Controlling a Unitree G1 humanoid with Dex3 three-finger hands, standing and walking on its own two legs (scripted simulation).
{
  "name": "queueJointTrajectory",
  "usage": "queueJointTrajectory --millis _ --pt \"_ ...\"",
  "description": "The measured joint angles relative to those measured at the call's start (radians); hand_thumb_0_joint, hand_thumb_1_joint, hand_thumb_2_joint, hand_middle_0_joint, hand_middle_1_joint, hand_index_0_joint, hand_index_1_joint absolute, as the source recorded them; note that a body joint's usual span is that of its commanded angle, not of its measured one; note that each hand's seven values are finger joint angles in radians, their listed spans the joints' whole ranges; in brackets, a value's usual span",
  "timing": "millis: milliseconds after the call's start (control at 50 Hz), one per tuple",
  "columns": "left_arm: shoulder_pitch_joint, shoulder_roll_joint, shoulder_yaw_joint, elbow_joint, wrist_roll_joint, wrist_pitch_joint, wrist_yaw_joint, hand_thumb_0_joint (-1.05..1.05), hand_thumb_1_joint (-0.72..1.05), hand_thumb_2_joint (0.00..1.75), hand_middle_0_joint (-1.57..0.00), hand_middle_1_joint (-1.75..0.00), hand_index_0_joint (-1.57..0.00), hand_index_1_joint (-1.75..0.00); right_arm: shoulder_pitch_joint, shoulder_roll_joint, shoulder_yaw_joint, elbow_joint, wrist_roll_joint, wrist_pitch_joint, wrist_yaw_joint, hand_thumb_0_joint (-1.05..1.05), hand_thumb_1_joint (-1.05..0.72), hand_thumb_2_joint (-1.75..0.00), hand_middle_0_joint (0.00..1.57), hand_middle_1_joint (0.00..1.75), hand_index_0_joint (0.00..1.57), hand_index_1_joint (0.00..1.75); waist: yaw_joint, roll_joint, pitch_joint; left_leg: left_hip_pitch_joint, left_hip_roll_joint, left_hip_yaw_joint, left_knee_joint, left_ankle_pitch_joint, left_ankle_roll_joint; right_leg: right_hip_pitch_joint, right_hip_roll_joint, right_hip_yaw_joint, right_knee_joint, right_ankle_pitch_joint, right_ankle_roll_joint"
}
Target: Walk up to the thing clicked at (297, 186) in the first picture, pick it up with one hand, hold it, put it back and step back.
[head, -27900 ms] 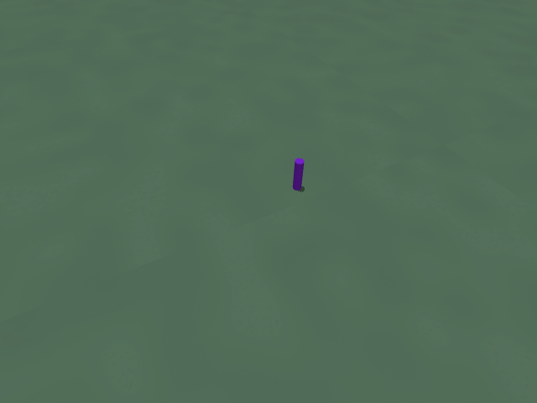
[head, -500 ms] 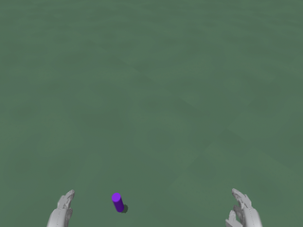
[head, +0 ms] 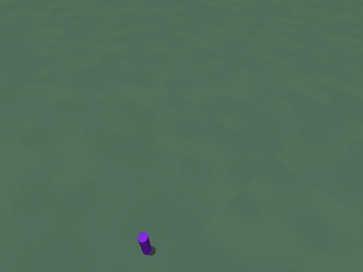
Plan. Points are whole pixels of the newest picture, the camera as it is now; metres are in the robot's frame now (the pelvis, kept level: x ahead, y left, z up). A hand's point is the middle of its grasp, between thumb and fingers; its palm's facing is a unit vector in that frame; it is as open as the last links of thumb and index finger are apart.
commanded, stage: stand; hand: left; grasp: from the side
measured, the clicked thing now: (144, 243) +0.40 +0.19 -0.66
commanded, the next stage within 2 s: step back in 1.84 s
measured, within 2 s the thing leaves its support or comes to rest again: neither
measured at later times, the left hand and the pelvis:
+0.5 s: hand out of the picture +0.05 +0.25 -0.13, palm faces -0.03 -0.94 -0.35, open 7.4 cm; pelvis +0.00 +0.00 +0.02, yaw +0 degrees
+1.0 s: hand out of the picture +0.09 +0.24 -0.13, palm faces -0.04 -0.94 -0.34, open 7.4 cm; pelvis +0.01 -0.01 +0.03, yaw -1 degrees
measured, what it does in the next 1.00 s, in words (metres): stands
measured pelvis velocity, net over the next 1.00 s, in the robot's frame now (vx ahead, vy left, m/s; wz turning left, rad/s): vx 0.01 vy -0.01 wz -0.02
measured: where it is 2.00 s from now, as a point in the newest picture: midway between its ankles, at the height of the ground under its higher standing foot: outside the picture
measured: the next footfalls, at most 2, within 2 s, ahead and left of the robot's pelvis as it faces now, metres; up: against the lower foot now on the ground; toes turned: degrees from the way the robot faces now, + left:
none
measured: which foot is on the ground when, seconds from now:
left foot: down 0.00-1.00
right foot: down 0.00-1.00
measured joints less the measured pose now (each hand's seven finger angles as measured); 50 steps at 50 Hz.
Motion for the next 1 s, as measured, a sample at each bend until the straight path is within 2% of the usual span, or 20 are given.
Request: queueJointTrajectory --millis 160,340,1000 --pt "-0.026 -0.011 -0.011 0.141 -0.013 -0.003 -0.001 0.01 0.9 0.89 -0.21 -0.3 -0.21 -0.3 -0.007 0.013 0.019 0.1 0.011 0.004 0.001 0.01 -0.9 -0.89 0.21 0.3 0.2 0.3 0.003 0.009 0.016 0.102 -0.008 0.007 -0.151 0.074 0.003 0.097 -0.004 0.002 -0.143 0.072 0.006" --pt "-0.07 -0.019 -0.021 0.223 -0.016 -0.01 -0.001 0.01 0.9 0.89 -0.21 -0.3 -0.21 -0.3 -0.039 0.018 0.024 0.159 0.019 0.001 0.004 0.01 -0.9 -0.89 0.21 0.3 0.21 0.3 0.0 0.017 0.022 0.157 -0.012 0.01 -0.244 0.125 0.002 0.146 -0.006 0.002 -0.224 0.116 0.008" --pt "-0.151 -0.017 -0.013 0.281 -0.024 -0.016 -0.011 0.01 0.9 0.89 -0.21 -0.3 -0.21 -0.3 -0.1 -0.01 0.029 0.214 0.029 -0.003 0.006 0.01 -0.9 -0.89 0.21 0.3 0.21 0.3 -0.01 0.02 0.022 0.207 0.01 0.02 -0.337 0.157 -0.016 0.185 0.019 0.008 -0.307 0.148 -0.007"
